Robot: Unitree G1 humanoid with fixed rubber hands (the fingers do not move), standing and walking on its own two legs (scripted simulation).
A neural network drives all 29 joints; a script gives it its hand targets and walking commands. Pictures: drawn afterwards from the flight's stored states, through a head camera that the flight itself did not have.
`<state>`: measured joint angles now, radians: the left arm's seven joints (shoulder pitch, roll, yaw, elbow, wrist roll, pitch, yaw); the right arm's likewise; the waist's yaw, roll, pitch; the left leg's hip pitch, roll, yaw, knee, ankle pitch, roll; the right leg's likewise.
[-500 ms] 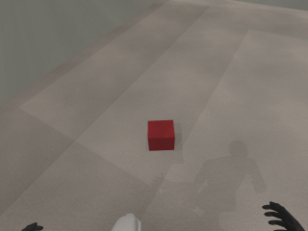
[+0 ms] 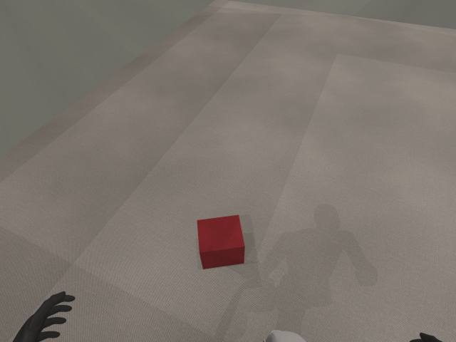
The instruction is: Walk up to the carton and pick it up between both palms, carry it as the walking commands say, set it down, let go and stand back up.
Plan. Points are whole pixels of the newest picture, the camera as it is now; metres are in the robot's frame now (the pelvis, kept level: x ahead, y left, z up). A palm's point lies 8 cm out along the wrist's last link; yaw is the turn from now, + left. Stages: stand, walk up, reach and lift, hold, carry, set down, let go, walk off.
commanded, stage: walk up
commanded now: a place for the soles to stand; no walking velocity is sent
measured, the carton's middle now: (220, 242) +0.63 +0.02 -0.66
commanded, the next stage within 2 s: none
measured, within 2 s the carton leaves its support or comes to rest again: neither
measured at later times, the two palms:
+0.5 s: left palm (31, 292) +0.25 +0.38 -0.07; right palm (360, 228) +0.32 -0.27 -0.03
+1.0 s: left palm (51, 248) +0.33 +0.36 -0.05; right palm (370, 242) +0.30 -0.29 -0.06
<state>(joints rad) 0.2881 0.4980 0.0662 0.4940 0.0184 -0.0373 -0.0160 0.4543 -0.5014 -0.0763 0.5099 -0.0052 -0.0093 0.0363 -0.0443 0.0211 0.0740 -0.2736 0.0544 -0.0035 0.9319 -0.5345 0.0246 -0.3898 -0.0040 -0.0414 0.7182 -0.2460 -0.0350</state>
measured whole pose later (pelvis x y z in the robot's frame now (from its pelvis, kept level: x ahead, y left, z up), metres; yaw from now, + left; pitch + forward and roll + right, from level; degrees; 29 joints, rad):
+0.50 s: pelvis +0.16 +0.05 +0.00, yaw +0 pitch -5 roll +0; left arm 0.31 0.49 0.04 0.63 0.00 -0.01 0.01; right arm 0.20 -0.48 -0.02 0.56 0.02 0.00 0.01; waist 0.01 -0.02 0.11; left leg -0.34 0.06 0.03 0.73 -0.30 -0.02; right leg -0.26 -0.03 0.00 0.70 -0.34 -0.01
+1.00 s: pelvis +0.19 +0.04 +0.04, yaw -2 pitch -3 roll +0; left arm 0.05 0.43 0.01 1.01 -0.02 -0.02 0.00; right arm 0.07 -0.44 -0.02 0.99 0.02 -0.01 0.00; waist -0.01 0.01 0.06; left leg -0.14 0.07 0.07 0.37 -0.17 -0.04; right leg -0.09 -0.02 0.02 0.37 -0.23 0.02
